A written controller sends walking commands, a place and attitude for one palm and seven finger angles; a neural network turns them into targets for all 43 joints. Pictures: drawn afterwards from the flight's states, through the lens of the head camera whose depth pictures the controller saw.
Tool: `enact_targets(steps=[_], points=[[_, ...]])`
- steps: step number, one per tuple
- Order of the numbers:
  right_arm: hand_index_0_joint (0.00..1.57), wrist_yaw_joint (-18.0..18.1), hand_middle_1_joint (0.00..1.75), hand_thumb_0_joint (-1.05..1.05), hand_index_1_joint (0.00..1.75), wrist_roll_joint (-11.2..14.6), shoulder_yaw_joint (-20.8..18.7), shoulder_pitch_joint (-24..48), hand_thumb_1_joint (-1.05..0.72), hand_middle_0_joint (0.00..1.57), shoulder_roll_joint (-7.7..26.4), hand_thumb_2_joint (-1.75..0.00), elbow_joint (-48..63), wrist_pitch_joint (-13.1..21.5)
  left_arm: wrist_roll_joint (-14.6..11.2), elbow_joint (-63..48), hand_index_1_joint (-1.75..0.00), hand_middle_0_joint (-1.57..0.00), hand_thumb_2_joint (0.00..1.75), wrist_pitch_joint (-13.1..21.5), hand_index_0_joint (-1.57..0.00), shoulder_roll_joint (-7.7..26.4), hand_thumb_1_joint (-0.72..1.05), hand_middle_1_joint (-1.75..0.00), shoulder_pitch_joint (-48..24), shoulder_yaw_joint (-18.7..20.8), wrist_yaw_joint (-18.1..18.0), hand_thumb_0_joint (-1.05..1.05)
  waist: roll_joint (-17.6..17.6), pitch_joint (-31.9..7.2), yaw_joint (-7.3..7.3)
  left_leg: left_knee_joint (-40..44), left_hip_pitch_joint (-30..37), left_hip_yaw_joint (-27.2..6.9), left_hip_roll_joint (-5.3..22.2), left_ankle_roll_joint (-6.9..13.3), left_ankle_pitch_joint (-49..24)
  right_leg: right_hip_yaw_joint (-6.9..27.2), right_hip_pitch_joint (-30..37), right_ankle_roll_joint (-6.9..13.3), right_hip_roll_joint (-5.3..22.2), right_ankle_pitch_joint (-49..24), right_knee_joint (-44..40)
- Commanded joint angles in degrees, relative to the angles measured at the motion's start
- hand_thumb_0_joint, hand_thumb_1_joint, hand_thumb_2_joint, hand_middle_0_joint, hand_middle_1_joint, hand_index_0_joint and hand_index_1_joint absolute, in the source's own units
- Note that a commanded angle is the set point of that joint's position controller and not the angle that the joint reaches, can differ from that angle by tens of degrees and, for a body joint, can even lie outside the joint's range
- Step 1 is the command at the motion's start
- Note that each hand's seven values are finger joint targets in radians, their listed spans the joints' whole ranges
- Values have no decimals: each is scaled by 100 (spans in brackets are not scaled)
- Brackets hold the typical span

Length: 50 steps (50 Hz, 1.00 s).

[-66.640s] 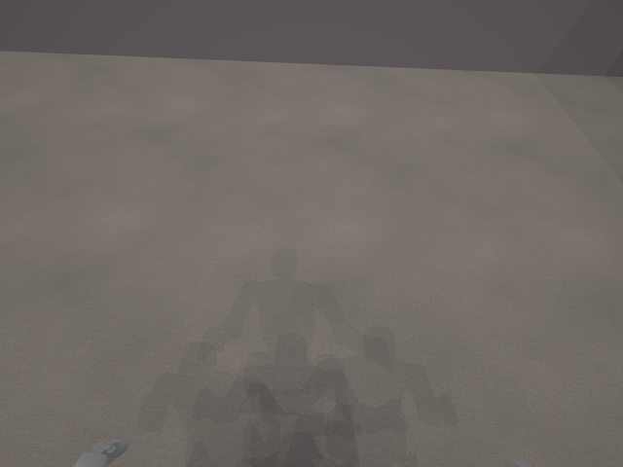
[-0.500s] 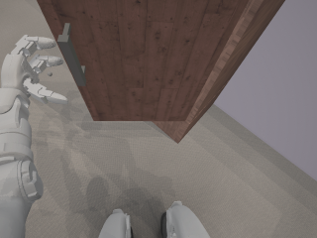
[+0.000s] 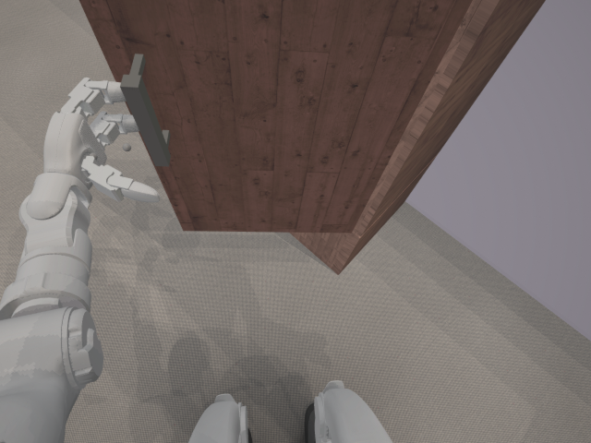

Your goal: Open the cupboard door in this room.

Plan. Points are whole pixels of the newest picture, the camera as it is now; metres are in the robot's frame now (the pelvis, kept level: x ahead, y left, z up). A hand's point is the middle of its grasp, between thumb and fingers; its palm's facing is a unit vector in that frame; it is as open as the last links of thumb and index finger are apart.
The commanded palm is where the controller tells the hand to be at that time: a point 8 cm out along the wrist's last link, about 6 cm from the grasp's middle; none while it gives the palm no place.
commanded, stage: slide the fingers in behind the handle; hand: left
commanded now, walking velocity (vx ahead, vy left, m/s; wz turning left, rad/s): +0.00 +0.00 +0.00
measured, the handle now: (151, 115) +0.54 +0.18 +0.06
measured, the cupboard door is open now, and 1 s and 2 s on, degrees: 44 43 49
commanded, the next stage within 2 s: close the thumb around the handle in 0.80 s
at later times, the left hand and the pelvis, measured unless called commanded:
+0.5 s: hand (152, 142) +0.50 +0.17 +0.06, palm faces -0.04 -1.00 -0.03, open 13.9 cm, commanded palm +0.47 +0.21 +0.07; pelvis +0.00 -0.01 +0.00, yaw +0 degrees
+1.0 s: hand (158, 143) +0.49 +0.16 +0.06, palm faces -0.05 -1.00 -0.02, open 13.8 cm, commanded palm +0.47 +0.21 +0.07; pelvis +0.00 -0.01 +0.00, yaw +0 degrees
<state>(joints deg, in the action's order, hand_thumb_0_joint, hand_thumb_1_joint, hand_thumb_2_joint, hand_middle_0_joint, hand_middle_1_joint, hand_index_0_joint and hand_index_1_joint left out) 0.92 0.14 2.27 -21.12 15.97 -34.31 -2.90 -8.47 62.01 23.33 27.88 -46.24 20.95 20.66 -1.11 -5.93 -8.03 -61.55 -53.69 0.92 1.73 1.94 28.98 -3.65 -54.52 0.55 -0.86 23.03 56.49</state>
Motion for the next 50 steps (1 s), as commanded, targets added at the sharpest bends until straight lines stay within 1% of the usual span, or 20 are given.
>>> enact_targets(steps=[1,3,8,12,17,21,24,27,29,32,34,36,38,40,43,44,45,47,48,50], points=[[20,22,30,0,30,-16,-396,-900,-90,20,1001,-90,262,69,-67,-1171,-120,-30,30,319,-30,1239,-50,-120,-2476,203,-180,0,-611,-2694,-120,736,1890,-430,-37,-118,-2499,141,1194,95,-154,-1578,-472],[20,15,30,0,30,-20,-391,-914,-90,20,1002,-90,324,80,-28,-1225,-120,-30,30,337,-30,1396,-50,-120,-2324,350,-275,0,-590,-2799,-24,722,1820,-403,-71,-102,-2595,157,1377,122,-160,-1714,-425],[20,-19,30,0,30,-28,-374,-871,-90,20,948,-90,386,80,84,-1211,-120,-30,30,397,-30,1245,-50,-120,-2301,227,-411,0,-536,-2689,-39,724,1631,-336,-90,-73,-2428,204,1471,111,-146,-1745,-425],[20,-20,30,0,30,-24,-377,-849,-90,20,938,-90,315,97,79,-1066,-120,-30,30,399,-30,951,-50,-120,-2595,-1,-448,0,-459,-2553,-188,733,1583,-335,-83,-73,-2075,218,1287,80,-139,-1482,-487],[20,4,30,0,30,-35,-365,-899,-90,20,948,-90,263,144,109,-817,-120,-30,30,374,-30,1060,-50,-120,-2681,120,-502,0,-302,-2594,-191,687,1315,-320,-114,-39,-1896,259,1392,74,-128,-1444,-466],[20,-4,30,0,30,-67,-370,-939,-90,20,943,-90,250,160,170,-1072,-120,-30,30,468,-30,1156,-50,-120,-2837,142,-555,0,-573,-2935,-151,635,1568,-354,-105,-69,-2230,247,1394,89,-118,-1648,-374],[20,-44,30,0,30,-66,-379,-944,-90,20,918,-90,243,160,178,-1101,-120,-30,30,491,-30,933,-50,-120,-2793,-33,-558,0,-739,-3022,-156,611,1792,-370,-96,-92,-2419,217,1262,93,-136,-1704,-366],[20,-22,30,0,30,-39,-377,-943,-90,20,939,-90,220,130,144,-920,-120,-30,30,389,-30,958,-50,-120,-2838,-20,-559,0,-381,-2698,-245,664,1422,-322,-107,-44,-2049,260,1404,65,-128,-1586,-468],[20,3,30,0,30,-44,-386,-980,-90,20,960,-90,240,143,126,-1064,-120,-30,30,412,-30,1234,-50,-120,-2856,226,-568,0,-401,-2970,-151,646,1420,-299,-130,-32,-2185,298,1653,74,-130,-1795,-429],[20,-11,30,0,30,-38,-381,-962,-90,20,921,-90,250,144,130,-1033,-120,-30,30,393,-30,1016,-50,-120,-2642,77,-540,0,-398,-2890,-156,653,1393,-257,-133,-27,-2207,296,1652,65,-121,-1860,-451],[20,-6,30,0,30,-32,-369,-974,-90,20,928,-90,251,132,123,-1002,-120,-30,30,421,-30,1158,-50,-120,-2563,178,-534,0,-477,-2810,-108,676,1382,-252,-138,-33,-2240,305,1677,81,-125,-1893,-454],[20,-12,30,0,30,-29,-372,-927,-90,20,911,-90,257,136,114,-1004,-120,-30,30,419,-30,932,-50,-120,-2640,-4,-525,0,-402,-2659,-181,700,1373,-252,-132,-25,-2076,297,1567,68,-126,-1731,-497],[20,2,30,0,30,-33,-378,-957,-90,20,933,-90,291,140,129,-1031,-120,-30,30,448,-30,1170,-50,-120,-2593,182,-555,0,-453,-2694,-125,698,1372,-252,-143,-18,-2130,290,1634,92,-134,-1767,-466],[20,-23,30,0,30,-35,-386,-935,-90,20,910,-90,298,142,109,-1075,-120,-30,30,453,-30,986,-50,-120,-2461,95,-544,0,-601,-2850,-73,700,1553,-253,-138,-54,-2280,284,1601,89,-125,-1843,-458],[20,-10,30,0,30,-30,-381,-947,-90,20,918,-90,303,139,101,-1081,-120,-30,30,464,-30,1005,-50,-120,-2545,68,-546,0,-437,-2709,-126,706,1454,-280,-133,-31,-2264,265,1622,94,-136,-1849,-450],[20,-22,30,0,30,-24,-394,-930,-90,20,902,-90,281,136,106,-1064,-120,-30,30,453,-30,795,-50,-120,-2550,-87,-539,0,-531,-2760,-158,711,1592,-276,-126,-51,-2297,260,1511,81,-133,-1841,-464],[20,-26,30,0,30,-32,-402,-935,-90,20,920,-90,262,133,117,-1113,-120,-30,30,467,-30,893,-50,-120,-2540,3,-562,0,-579,-2783,-100,718,1668,-301,-109,-71,-2344,237,1469,91,-126,-1807,-448],[20,-25,30,0,30,-28,-405,-927,-90,20,929,-90,257,127,116,-1074,-121,-31,35,452,-31,888,-39,-121,-2546,-4,-594,0,-351,-2747,-146,707,1571,-307,-108,-55,-2247,243,1486,78,-127,-1759,-460],[20,-15,30,0,30,-46,-398,-932,-90,20,919,-90,280,141,93,-1104,-122,-31,37,471,-31,878,-33,-122,-2622,9,-606,0,-455,-2727,-165,685,1565,-296,-129,-38,-2342,248,1492,86,-136,-1850,-447],[20,-12,30,0,30,-34,-400,-915,-90,20,932,-90,269,128,106,-1062,-123,-32,42,467,-32,1123,-22,-123,-2542,223,-633,0,-398,-2777,-93,689,1434,-255,-138,-43,-2224,297,1644,68,-120,-1847,-462]])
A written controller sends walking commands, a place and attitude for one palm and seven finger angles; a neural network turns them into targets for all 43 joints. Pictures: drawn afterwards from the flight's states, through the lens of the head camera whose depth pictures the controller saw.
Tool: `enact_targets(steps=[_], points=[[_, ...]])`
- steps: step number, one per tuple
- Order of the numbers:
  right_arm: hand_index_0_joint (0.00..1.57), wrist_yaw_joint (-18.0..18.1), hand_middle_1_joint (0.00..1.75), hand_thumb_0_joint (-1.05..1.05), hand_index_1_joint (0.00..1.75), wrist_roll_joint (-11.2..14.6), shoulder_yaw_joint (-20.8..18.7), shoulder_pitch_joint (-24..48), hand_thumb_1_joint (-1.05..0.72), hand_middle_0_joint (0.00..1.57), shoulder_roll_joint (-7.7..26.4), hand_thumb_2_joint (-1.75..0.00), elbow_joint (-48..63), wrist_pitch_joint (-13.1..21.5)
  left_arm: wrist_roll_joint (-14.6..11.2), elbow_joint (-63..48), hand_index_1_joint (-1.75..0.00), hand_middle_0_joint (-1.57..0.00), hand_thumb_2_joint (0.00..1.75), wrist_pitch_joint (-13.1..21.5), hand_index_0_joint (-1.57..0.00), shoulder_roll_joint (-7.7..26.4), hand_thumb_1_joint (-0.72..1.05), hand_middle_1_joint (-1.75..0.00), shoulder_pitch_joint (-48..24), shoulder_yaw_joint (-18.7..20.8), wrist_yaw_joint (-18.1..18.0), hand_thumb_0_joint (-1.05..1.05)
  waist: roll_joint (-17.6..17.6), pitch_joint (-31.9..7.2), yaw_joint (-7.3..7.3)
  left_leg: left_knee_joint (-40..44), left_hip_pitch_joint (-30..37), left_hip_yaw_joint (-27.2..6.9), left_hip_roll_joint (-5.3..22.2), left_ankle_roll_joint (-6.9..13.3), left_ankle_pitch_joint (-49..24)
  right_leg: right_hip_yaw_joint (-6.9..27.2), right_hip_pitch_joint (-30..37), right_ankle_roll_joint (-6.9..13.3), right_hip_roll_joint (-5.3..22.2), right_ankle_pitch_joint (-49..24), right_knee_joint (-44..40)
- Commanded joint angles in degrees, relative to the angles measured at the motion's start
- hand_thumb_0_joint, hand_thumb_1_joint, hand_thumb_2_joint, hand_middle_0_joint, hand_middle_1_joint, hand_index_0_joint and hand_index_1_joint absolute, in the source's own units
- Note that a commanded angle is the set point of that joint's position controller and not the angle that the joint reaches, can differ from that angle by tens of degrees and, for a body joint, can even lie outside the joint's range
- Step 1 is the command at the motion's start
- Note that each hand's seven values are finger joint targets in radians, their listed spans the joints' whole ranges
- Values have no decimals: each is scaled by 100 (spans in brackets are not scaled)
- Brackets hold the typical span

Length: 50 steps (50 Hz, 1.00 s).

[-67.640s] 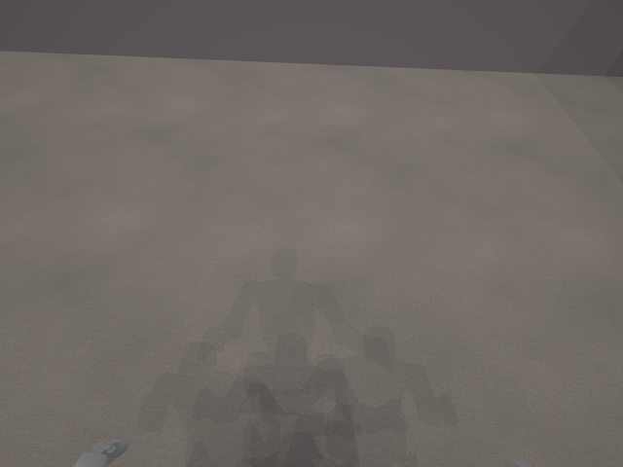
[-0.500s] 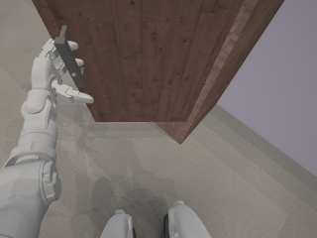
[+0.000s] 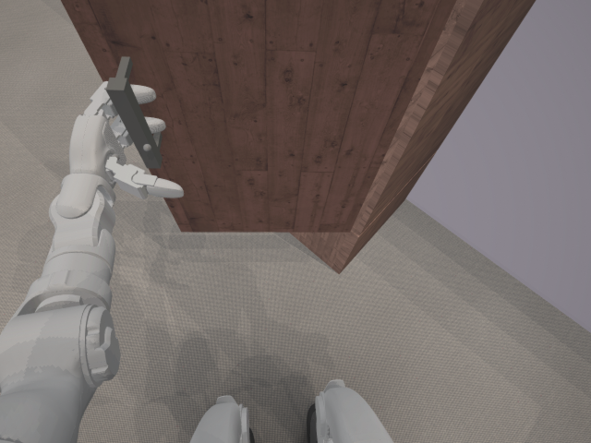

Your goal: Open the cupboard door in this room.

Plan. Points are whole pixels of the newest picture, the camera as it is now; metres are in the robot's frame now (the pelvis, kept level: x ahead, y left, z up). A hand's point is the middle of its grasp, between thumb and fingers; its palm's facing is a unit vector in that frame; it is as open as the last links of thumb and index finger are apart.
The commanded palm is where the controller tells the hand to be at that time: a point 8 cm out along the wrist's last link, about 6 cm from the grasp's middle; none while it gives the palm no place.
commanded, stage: close the thumb around the handle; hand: left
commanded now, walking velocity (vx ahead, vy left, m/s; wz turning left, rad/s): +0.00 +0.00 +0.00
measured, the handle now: (140, 117) +0.54 +0.18 +0.06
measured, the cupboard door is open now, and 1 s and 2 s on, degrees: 43 49 84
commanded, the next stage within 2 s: pull the door open along its arc in 0.60 s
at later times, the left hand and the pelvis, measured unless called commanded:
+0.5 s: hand (148, 147) +0.49 +0.17 +0.06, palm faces -0.05 -1.00 -0.02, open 5.9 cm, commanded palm +0.47 +0.21 +0.07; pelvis +0.00 +0.00 +0.00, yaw +0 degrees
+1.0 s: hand (152, 169) +0.45 +0.16 +0.06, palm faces -0.04 -1.00 -0.02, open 5.7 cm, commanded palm +0.40 +0.21 +0.07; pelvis +0.00 +0.00 +0.01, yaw -1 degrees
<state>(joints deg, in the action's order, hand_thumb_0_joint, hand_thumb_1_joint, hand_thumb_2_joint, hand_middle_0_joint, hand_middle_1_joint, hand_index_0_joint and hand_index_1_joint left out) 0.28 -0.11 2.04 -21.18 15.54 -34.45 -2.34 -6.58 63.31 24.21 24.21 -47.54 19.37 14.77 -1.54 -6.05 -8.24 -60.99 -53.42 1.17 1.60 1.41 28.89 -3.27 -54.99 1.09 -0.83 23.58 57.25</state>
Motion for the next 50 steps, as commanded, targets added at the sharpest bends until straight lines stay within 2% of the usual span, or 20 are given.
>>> enact_targets(steps=[1,2,4,7,8,12,15,17,20,22,26,27,29,31,34,35,37,39,44,50], points=[[20,60,30,0,30,-3,-372,-904,-90,20,971,-90,289,71,-75,-1227,-124,-32,44,389,-32,1488,-16,-124,-2393,360,-51,0,-273,-2803,-78,638,1372,-278,-128,18,-2178,264,1739,10,-117,-1901,-535],[20,57,30,0,30,5,-353,-876,-90,20,941,-90,308,81,-66,-1102,-124,-33,47,365,-33,1362,-11,-124,-2365,270,-41,0,-266,-2671,-87,638,1232,-239,-150,30,-2062,294,1770,7,-116,-1872,-556],[20,69,30,0,30,-10,-356,-899,-90,20,955,-90,275,91,-24,-1167,-125,-34,52,410,-34,1585,0,-125,-2465,401,-29,0,-378,-2753,-64,616,1281,-253,-137,22,-2122,289,1760,15,-112,-1911,-513],[20,65,30,0,30,-9,-355,-879,-90,20,950,-90,307,92,-34,-1265,-127,-35,59,435,-35,1431,17,-127,-2408,262,24,0,-421,-2821,-56,634,1475,-288,-121,-3,-2269,256,1699,29,-114,-1945,-497],[20,56,30,0,30,-10,-355,-868,-90,20,933,-90,339,107,-64,-1320,-128,-35,61,449,-35,1271,23,-128,-2443,141,49,0,-632,-2839,-87,617,1595,-304,-124,-1,-2384,229,1577,49,-132,-1952,-473],[20,59,30,0,30,4,-360,-879,-90,20,961,-90,263,98,-136,-1108,-130,-37,71,337,-37,1156,45,-130,-2443,93,77,0,-327,-2686,-158,649,1453,-311,-105,-1,-2133,218,1541,14,-132,-1773,-545],[20,76,30,0,30,10,-375,-915,-90,20,996,-90,268,88,-130,-1013,-132,-38,78,308,-38,1347,62,-132,-2290,286,58,0,-190,-2669,-71,680,1390,-328,-113,-1,-2116,203,1614,27,-129,-1762,-544],[20,73,30,0,30,3,-370,-894,-90,20,955,-90,262,100,-90,-1086,-133,-39,83,321,-39,1168,73,-133,-2461,109,25,0,-306,-2615,-133,668,1397,-313,-119,5,-2063,218,1518,17,-122,-1716,-554],[20,55,30,0,30,-18,-375,-897,-90,20,968,-90,247,112,-49,-1248,-135,-40,90,440,-40,1349,90,-135,-2522,224,-41,0,-560,-2818,-73,629,1621,-355,-110,-28,-2236,209,1433,39,-126,-1731,-496],[20,59,30,0,30,-23,-371,-885,-90,20,964,-90,251,116,-43,-1227,-135,-40,90,462,-40,1350,90,-135,-2524,234,-82,0,-371,-2795,-99,629,1502,-351,-107,-16,-2155,209,1482,25,-122,-1700,-497],[20,41,30,0,30,-29,-367,-876,-90,20,967,-90,267,120,-41,-1214,-135,-40,90,453,-40,1277,90,-135,-2462,197,-89,0,-523,-2849,-81,643,1572,-333,-120,-27,-2192,210,1504,30,-122,-1737,-500],[20,42,30,0,30,-26,-374,-910,-90,20,979,-90,261,112,-44,-1181,-135,-40,90,425,-40,1386,90,-135,-2392,296,-98,0,-316,-2865,-70,639,1498,-329,-113,-7,-2189,214,1605,26,-132,-1781,-508],[20,66,30,0,30,-14,-354,-895,-90,20,979,-90,315,86,-52,-1152,-135,-40,90,391,-40,1676,90,-135,-2331,537,-111,0,-322,-2890,4,619,1264,-273,-143,9,-2178,276,1828,20,-121,-1922,-484],[20,67,30,0,30,-8,-335,-868,-90,20,933,-90,320,88,-28,-1172,-135,-40,90,360,-40,1513,90,-135,-2417,376,-106,0,-307,-2719,-54,636,1128,-237,-154,26,-2068,296,1857,0,-107,-1911,-514],[20,84,30,0,30,-12,-342,-890,-90,20,968,-90,371,82,-17,-1154,-135,-40,90,391,-40,1908,90,-135,-2193,724,-111,0,-207,-2809,50,633,1013,-210,-161,40,-2045,336,2052,9,-111,-1983,-501],[20,85,30,0,30,-5,-331,-857,-90,20,943,-90,387,80,-6,-1167,-135,-40,90,385,-40,1823,90,-135,-2140,638,-81,0,-272,-2784,51,640,980,-184,-167,37,-2017,347,2070,8,-104,-1990,-506],[20,37,30,0,30,-3,-353,-809,-90,20,857,-90,381,130,-116,-1346,-135,-40,90,394,-40,883,90,-135,-2373,-20,-56,0,-371,-2713,-103,690,1265,-229,-146,4,-1984,268,1787,15,-118,-1850,-550],[20,20,30,0,30,-17,-401,-842,-90,20,942,-90,390,151,-137,-1495,-135,-40,90,452,-40,1149,90,-135,-2088,234,-92,0,-523,-3032,52,669,1608,-279,-114,-38,-2227,224,1694,47,-133,-1847,-498],[20,-34,30,0,30,24,-435,-772,-90,20,899,-90,518,130,-188,-2094,-135,-40,90,456,-40,982,90,-135,-1184,155,-141,0,-453,-3168,240,786,1815,-222,-113,-50,-2714,208,2076,58,-140,-2288,-534],[20,-89,30,0,30,118,-476,-476,-90,20,806,-90,831,131,-409,-3169,-135,-40,90,362,-40,506,90,-135,747,-35,-156,0,-34,-2807,522,1077,1746,-74,-125,-3,-2852,209,2682,55,-130,-2630,-734]])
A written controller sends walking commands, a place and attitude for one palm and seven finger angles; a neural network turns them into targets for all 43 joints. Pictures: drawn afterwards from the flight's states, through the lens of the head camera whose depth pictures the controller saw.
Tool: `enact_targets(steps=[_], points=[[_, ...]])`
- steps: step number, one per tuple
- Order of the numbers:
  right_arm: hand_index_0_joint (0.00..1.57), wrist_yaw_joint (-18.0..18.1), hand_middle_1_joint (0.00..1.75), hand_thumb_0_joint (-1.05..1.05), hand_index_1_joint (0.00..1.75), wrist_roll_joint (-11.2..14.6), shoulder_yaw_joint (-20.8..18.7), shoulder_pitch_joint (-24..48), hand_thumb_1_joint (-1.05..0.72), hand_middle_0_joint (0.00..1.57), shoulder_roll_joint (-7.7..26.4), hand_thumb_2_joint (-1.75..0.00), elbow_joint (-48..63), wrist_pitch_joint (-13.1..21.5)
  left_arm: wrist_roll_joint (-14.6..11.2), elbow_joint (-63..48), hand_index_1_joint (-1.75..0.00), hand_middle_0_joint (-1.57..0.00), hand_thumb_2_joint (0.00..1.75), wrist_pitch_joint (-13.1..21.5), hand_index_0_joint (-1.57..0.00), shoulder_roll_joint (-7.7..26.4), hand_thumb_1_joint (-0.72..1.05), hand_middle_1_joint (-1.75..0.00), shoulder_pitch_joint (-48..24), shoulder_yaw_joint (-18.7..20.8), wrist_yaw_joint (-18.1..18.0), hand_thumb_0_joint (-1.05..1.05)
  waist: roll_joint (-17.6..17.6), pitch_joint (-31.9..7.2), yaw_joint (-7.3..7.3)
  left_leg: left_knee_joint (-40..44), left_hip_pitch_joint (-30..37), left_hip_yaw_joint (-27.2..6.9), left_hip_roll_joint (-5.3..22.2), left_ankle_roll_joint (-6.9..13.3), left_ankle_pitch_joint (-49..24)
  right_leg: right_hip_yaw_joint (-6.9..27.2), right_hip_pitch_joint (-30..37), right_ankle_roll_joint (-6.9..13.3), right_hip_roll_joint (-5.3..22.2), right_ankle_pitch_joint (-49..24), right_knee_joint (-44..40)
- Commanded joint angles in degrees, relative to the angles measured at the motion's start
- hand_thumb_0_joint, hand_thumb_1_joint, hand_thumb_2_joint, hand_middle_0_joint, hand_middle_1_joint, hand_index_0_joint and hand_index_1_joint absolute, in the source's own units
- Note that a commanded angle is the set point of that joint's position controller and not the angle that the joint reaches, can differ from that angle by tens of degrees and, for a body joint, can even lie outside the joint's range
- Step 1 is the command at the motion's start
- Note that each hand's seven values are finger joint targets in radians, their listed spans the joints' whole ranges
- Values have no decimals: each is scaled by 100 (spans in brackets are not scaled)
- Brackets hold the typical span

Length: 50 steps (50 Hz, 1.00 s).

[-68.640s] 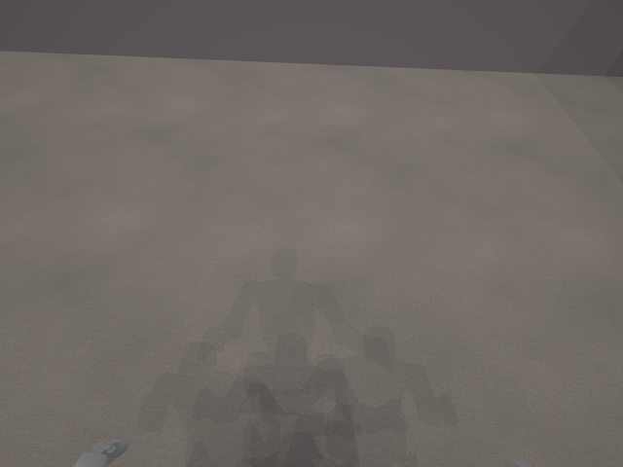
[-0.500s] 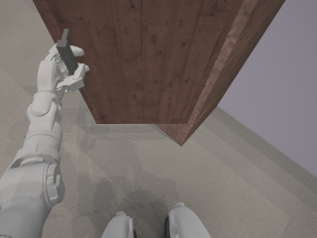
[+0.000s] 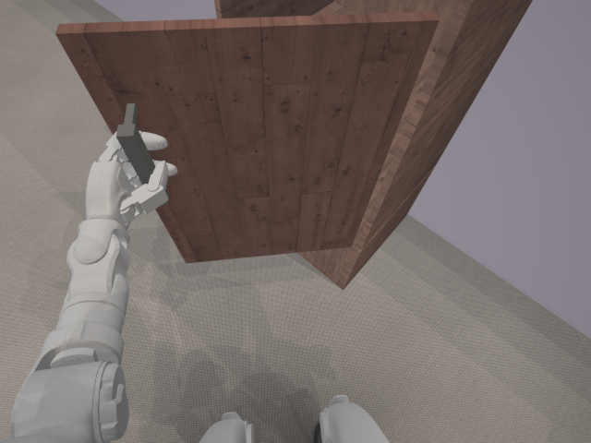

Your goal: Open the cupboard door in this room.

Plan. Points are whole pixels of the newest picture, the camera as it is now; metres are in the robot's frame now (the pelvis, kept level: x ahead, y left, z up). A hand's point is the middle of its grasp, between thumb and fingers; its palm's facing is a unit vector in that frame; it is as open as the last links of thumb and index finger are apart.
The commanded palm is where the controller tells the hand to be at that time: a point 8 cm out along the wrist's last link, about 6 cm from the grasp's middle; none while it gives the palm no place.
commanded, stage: pull the door open along its arc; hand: left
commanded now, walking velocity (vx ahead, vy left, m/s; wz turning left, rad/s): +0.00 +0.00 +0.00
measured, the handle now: (147, 158) +0.50 +0.19 +0.06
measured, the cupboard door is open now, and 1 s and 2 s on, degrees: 49 84 87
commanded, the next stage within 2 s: open thumb and fingers to let go in 0.74 s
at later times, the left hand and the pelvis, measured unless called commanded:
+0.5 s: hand (209, 297) +0.29 +0.09 +0.06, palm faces +0.33 -0.94 +0.06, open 6.2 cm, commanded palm +0.23 +0.16 +0.06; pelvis +0.00 -0.02 +0.01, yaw +2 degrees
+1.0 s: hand (247, 323) +0.26 +0.05 +0.06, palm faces +0.39 -0.92 +0.00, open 6.1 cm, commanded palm +0.21 +0.09 +0.06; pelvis +0.00 -0.05 +0.00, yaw +5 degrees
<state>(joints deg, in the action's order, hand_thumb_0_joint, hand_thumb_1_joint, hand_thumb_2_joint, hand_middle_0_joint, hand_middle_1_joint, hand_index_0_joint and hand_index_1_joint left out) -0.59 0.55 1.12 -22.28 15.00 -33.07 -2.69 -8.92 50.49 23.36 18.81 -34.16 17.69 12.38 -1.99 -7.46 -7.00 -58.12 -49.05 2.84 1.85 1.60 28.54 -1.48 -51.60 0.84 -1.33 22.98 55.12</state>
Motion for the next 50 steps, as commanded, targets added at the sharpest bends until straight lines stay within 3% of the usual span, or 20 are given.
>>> enact_targets(steps=[1,4,6,7,9,10,13,14,18,19,21,23,29,35,39,41,42,45,48,50], points=[[20,-15,30,0,30,56,-379,-288,-90,20,840,-90,772,181,-232,-2216,-135,-40,90,451,-40,961,90,-135,-248,91,80,0,34,-2630,481,849,1221,-205,-170,-12,-2780,53,2537,85,-60,-2654,-544],[20,-40,30,0,30,95,-381,-16,-90,20,748,-90,980,257,-365,-3080,-135,-40,90,471,-40,605,90,-135,955,-130,71,0,-98,-2423,634,965,1349,-144,-177,-7,-2960,57,2731,101,-14,-2809,-579],[20,-52,30,0,30,99,-370,140,-90,20,722,-90,1084,287,-440,-3533,-135,-40,90,447,-40,441,90,-135,1668,-236,42,0,-3,-2114,682,1051,1310,-136,-176,-21,-2833,18,2740,92,-8,-2725,-614],[20,-54,30,0,30,86,-401,301,-90,20,602,-90,1095,316,-712,-3824,-135,-40,90,430,-40,326,90,-135,1951,252,-455,0,214,-1989,970,1107,1185,-96,-188,-76,-2627,-50,2754,79,-27,-2547,-686],[20,-82,30,0,30,41,-358,560,-90,20,525,-90,1152,392,-647,-4001,-135,-40,90,372,-40,-53,90,-135,2566,160,-1198,0,331,-1505,1010,1186,1031,-133,-225,-126,-2212,-124,2589,76,-2,-2135,-729],[20,-107,30,0,30,25,-353,642,-90,20,503,-90,1145,413,-516,-4119,-135,-40,90,349,-40,-220,90,-135,2780,-11,-1432,0,276,-1420,958,1165,1032,-120,-239,-135,-2089,-110,2515,69,17,-2014,-714],[20,-122,30,0,30,-84,-363,812,-90,20,409,-90,1226,426,-161,-4832,-135,-40,90,411,-40,-270,90,-135,3490,-100,-2060,0,262,-1601,1119,1084,1090,-126,-277,-141,-2177,-64,2747,107,65,-2163,-587],[20,-123,30,0,30,-107,-353,885,-90,20,356,-90,1224,422,-44,-4998,-135,-40,90,401,-40,-461,90,-135,3538,-279,-2265,0,255,-1671,1093,1039,1131,-116,-272,-141,-2207,-33,2722,101,87,-2231,-561],[20,-91,30,0,30,-227,-318,1055,-90,20,233,-90,1172,383,413,-5208,-135,-40,90,336,-40,-1011,90,-135,3728,-852,-3060,0,524,-1312,1002,939,985,-177,-302,-127,-1733,68,2542,85,115,-1827,-654],[20,-95,30,0,30,-245,-306,1141,-90,20,193,-90,1177,383,503,-5300,-135,-40,90,309,-40,-1204,90,-135,3808,-1033,-3230,0,418,-1272,1011,926,997,-172,-318,-129,-1689,92,2527,87,133,-1804,-680],[20,-85,30,0,30,-285,-287,1214,-90,20,139,-90,1190,372,665,-5505,-135,-40,90,238,-40,-1404,90,-135,3875,-1248,-3577,0,302,-1331,1008,906,1015,-181,-346,-142,-1599,126,2554,90,152,-1702,-714],[20,-72,30,0,30,-327,-272,1222,-90,20,86,-90,1171,368,849,-5524,-135,-40,90,117,-40,-1624,90,-135,4052,-1475,-3906,0,525,-1371,962,869,1015,-223,-360,-136,-1545,152,2595,79,150,-1669,-784],[20,8,30,0,30,-380,-260,1314,-90,20,42,-90,1166,401,1234,-5766,-135,-40,90,-82,-40,-1919,90,-135,4447,-2172,-4011,0,657,-1283,775,823,977,-237,-347,-122,-1344,449,2799,-7,297,-1819,-1041],[20,14,30,0,30,-363,-227,1416,-90,20,-6,-90,1239,579,1156,-6230,-135,-40,90,-70,-40,-2433,90,-135,5092,-2880,-3815,0,788,-1121,679,769,916,-314,-329,-155,-1230,624,2934,-105,442,-2129,-1173],[20,-6,30,0,30,-409,-247,1408,-90,20,-18,-90,1243,789,1339,-6428,-135,-40,90,35,-40,-2713,90,-135,5256,-3355,-3868,0,923,-1064,609,638,809,-397,-341,-149,-1134,704,2739,-113,505,-1955,-1156],[20,1,30,0,30,-430,-263,1386,-90,20,0,-90,1188,854,1514,-6456,-135,-40,90,94,-40,-2581,90,-135,4937,-3339,-3964,0,761,-1109,576,523,753,-410,-350,-143,-1095,729,2532,-81,508,-1766,-1065],[20,23,30,0,30,-437,-260,1388,-90,20,10,-90,1102,863,1542,-6370,-135,-40,90,116,-40,-2450,90,-135,4388,-3218,-4036,0,656,-1038,516,449,678,-414,-356,-148,-973,760,2357,-76,530,-1447,-1071],[20,62,30,0,30,-421,-274,1460,-90,20,-12,-90,1069,936,1466,-6147,-133,-38,81,122,-38,-2491,69,-133,4359,-3130,-4123,0,761,-1064,564,389,612,-402,-387,-153,-794,867,2334,-82,563,-987,-1208],[20,88,30,0,30,-398,-288,1435,-90,20,1,-90,1086,954,1373,-6152,-130,-37,72,43,-37,-2413,48,-130,4223,-3017,-4135,0,841,-1359,652,424,620,-379,-409,-146,-839,879,2560,-72,569,-992,-1222],[20,109,30,0,30,-391,-283,1429,-90,20,8,-90,1075,934,1358,-6043,-129,-36,66,-32,-36,-2441,34,-129,4122,-3053,-4114,0,952,-1309,613,450,625,-369,-408,-132,-818,895,2575,-107,594,-994,-1272]])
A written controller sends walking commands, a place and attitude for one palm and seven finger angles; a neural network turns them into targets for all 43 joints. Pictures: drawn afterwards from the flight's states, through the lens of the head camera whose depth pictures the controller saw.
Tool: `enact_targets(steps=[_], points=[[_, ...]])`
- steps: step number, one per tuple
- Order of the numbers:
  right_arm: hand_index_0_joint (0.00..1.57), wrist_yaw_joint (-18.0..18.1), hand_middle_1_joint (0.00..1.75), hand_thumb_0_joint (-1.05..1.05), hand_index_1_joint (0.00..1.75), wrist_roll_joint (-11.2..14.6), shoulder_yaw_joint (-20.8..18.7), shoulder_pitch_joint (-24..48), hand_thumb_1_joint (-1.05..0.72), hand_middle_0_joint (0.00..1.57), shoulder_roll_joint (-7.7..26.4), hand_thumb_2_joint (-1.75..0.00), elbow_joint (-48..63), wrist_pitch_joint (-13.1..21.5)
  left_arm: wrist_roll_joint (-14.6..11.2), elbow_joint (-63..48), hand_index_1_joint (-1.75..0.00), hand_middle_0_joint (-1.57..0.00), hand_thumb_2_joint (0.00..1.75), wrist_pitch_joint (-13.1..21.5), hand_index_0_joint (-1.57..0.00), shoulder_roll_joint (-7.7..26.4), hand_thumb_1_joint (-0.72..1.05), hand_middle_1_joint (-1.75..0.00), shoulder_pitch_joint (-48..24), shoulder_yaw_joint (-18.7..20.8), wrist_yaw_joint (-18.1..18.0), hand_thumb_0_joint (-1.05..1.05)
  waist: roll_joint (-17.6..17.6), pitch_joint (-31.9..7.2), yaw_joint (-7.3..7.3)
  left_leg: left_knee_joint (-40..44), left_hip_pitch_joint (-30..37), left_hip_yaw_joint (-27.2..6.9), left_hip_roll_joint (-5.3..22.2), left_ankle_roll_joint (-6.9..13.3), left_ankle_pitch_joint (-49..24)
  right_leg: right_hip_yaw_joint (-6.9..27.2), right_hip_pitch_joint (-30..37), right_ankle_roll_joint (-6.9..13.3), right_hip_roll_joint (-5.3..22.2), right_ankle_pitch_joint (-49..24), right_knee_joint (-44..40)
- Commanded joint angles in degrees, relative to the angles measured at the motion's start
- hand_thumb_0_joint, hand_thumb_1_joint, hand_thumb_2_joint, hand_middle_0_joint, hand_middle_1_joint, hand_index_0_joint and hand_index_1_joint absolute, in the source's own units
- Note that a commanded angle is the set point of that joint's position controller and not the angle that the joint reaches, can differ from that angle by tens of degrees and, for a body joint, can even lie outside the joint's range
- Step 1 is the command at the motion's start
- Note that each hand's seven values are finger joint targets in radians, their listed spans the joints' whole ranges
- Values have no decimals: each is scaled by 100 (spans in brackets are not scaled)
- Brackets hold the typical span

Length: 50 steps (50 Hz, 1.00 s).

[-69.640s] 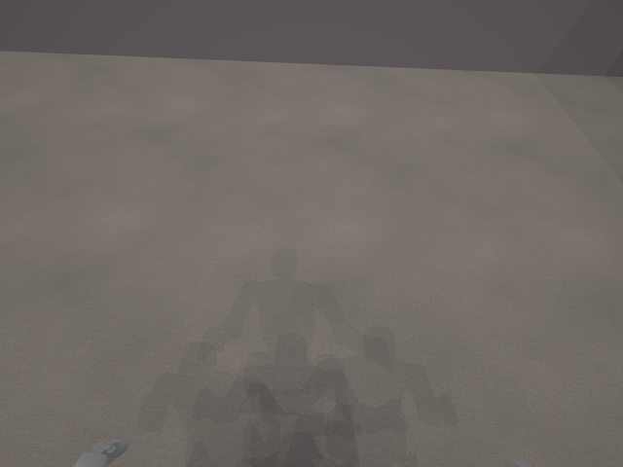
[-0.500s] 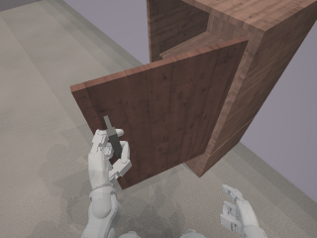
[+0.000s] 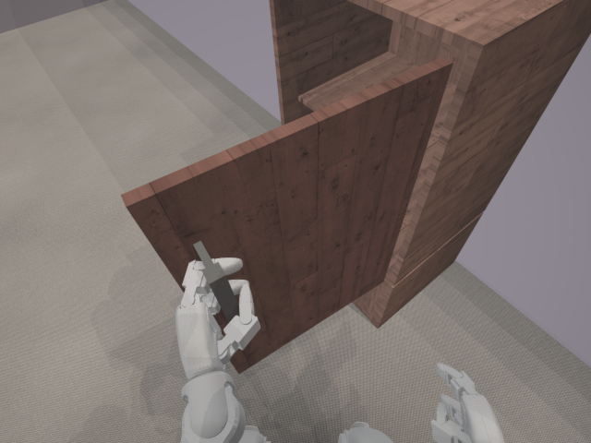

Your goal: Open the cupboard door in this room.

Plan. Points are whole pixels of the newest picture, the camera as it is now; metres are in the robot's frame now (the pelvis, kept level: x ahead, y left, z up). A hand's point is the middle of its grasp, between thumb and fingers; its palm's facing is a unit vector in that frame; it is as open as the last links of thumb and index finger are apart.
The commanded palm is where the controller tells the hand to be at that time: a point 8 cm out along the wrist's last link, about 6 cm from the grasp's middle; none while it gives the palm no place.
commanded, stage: open thumb and fingers to let go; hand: left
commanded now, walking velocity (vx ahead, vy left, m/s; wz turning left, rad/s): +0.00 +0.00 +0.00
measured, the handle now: (221, 289) +0.30 +0.11 +0.05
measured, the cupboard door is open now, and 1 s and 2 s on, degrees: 84 87 85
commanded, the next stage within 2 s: slide the hand sideways off the handle in 0.66 s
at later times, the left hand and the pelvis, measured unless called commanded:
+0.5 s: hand (244, 313) +0.27 +0.08 +0.06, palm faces +0.25 -0.97 -0.01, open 14.0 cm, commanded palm +0.23 +0.12 +0.06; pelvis -0.01 +0.03 +0.00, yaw -1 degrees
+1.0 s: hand (240, 351) +0.22 +0.08 +0.06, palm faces -0.23 -0.97 -0.03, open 16.1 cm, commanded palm +0.22 +0.12 +0.06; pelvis -0.02 +0.04 -0.01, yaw +0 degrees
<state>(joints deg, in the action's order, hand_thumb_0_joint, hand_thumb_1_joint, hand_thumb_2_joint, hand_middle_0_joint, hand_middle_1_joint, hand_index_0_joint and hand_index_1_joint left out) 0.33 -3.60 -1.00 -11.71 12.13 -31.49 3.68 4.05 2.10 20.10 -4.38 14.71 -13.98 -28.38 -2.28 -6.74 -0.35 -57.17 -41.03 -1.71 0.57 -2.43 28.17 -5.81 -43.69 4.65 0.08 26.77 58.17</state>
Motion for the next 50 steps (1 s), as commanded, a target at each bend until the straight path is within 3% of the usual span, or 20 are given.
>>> enact_targets(steps=[1,12,13,14,19,23,26,29,32,34,38,39,40,41,44,47,50], points=[[20,26,30,0,30,29,-73,370,-90,20,301,-90,925,294,68,-1217,-128,-35,63,270,-35,-150,27,-128,-862,87,-37,0,987,-1373,-58,378,-130,95,-277,284,-785,1272,1740,-486,435,-1325,-1573],[20,-14,30,0,30,13,-17,388,-90,20,333,-90,1000,302,157,-1133,-120,-30,30,144,-30,-416,-50,-120,-1244,-190,-130,0,677,-1272,-58,545,196,53,-226,316,-869,693,1280,-342,195,-1038,-1284],[20,-25,30,0,30,12,-13,388,-90,20,338,-90,1018,303,166,-1118,-120,-30,30,116,-30,-448,-50,-120,-1241,-218,-154,0,524,-1261,-34,561,236,52,-233,320,-917,636,1246,-312,168,-1095,-1242],[20,-37,30,0,30,12,-12,376,-90,20,331,-90,1016,303,170,-1070,-120,-30,30,104,-30,-457,-50,-120,-1166,-205,-172,0,618,-1268,-33,574,269,46,-214,317,-944,574,1221,-312,149,-1131,-1202],[20,-62,30,0,30,14,2,410,-90,20,330,-90,1057,296,157,-1037,-95,-26,30,7,-26,-543,-50,-95,-1123,-256,-243,0,613,-1262,5,618,272,37,-210,310,-968,470,1197,-285,99,-1124,-1137],[20,-70,30,0,30,16,16,468,-90,20,341,-90,1047,294,225,-1070,-75,-22,30,-41,-22,-666,-50,-75,-1579,-402,-331,0,429,-1159,-50,636,315,-1,-201,311,-812,411,969,-258,69,-795,-1122],[20,-86,30,0,30,5,6,463,-90,20,337,-90,1032,291,246,-985,-60,-20,30,-91,-20,-743,-50,-60,-1624,-414,-391,0,539,-1262,-43,640,342,-7,-192,310,-852,366,966,-261,47,-813,-1082],[20,-100,30,0,30,15,-10,447,-90,20,326,-90,1054,280,202,-1019,-45,-18,30,-140,-18,-717,-50,-45,-1295,-354,-385,0,607,-1449,57,664,362,24,-194,296,-1037,365,1193,-249,41,-1091,-1063],[20,-124,30,0,30,36,-8,444,-90,20,312,-90,1080,299,189,-1227,-30,-15,30,-159,-15,-903,-50,-30,-1246,-554,-359,0,529,-1378,4,664,431,22,-176,290,-1117,329,1142,-244,25,-1191,-1035],[20,-141,30,0,30,37,7,471,-90,20,327,-90,1072,305,217,-1204,-30,-15,30,-192,-15,-927,-50,-30,-1283,-604,-370,0,479,-1203,-9,688,383,-24,-157,278,-1005,271,996,-232,17,-993,-1003],[20,-145,30,0,30,31,-1,500,-90,20,340,-90,1065,324,280,-1235,-30,-15,30,-206,-15,-900,-50,-30,-1373,-605,-426,0,496,-1223,-8,668,378,-59,-154,284,-944,271,936,-218,1,-835,-1009],[20,-194,30,0,30,72,-3,65,-90,20,611,-90,901,353,862,-1293,-30,-15,30,0,-15,-223,-50,-30,-1468,-1764,774,0,653,-859,-561,522,470,-11,-140,414,-1033,480,689,-238,86,-1314,-954],[20,-162,30,0,30,107,-36,61,-90,20,567,-90,1081,384,614,-1652,-30,-15,30,231,-15,188,-50,-30,-1770,-1284,1428,0,495,-1278,-363,482,370,-3,-181,437,-1023,507,936,-221,137,-1437,-885],[20,-105,30,0,30,127,-25,97,-90,20,576,-90,1119,385,509,-1695,-30,-15,30,341,-15,419,-50,-30,-1807,-1178,1833,0,420,-1423,-290,466,371,0,-208,457,-1043,577,1108,-210,146,-1532,-840],[20,-22,30,0,30,233,8,103,-90,20,569,-90,1256,496,37,-1894,-30,-15,30,417,-15,465,-50,-30,-1847,-1158,2790,0,267,-1420,-364,454,443,-37,-207,454,-884,593,973,-227,151,-1286,-844],[20,66,30,0,30,378,66,179,-90,20,564,-90,1484,581,-669,-1863,-30,-15,30,157,-15,242,-50,-30,-1460,-866,3046,0,571,-1098,-277,621,314,-55,-226,428,-369,531,932,-281,102,-435,-1139],[20,111,30,0,30,407,76,250,-90,20,616,-90,1549,617,-893,-1835,-30,-15,30,-56,-15,477,-50,-30,-1138,-281,2796,0,811,-956,-105,695,137,-50,-244,384,-153,532,936,-295,108,106,-1239]])
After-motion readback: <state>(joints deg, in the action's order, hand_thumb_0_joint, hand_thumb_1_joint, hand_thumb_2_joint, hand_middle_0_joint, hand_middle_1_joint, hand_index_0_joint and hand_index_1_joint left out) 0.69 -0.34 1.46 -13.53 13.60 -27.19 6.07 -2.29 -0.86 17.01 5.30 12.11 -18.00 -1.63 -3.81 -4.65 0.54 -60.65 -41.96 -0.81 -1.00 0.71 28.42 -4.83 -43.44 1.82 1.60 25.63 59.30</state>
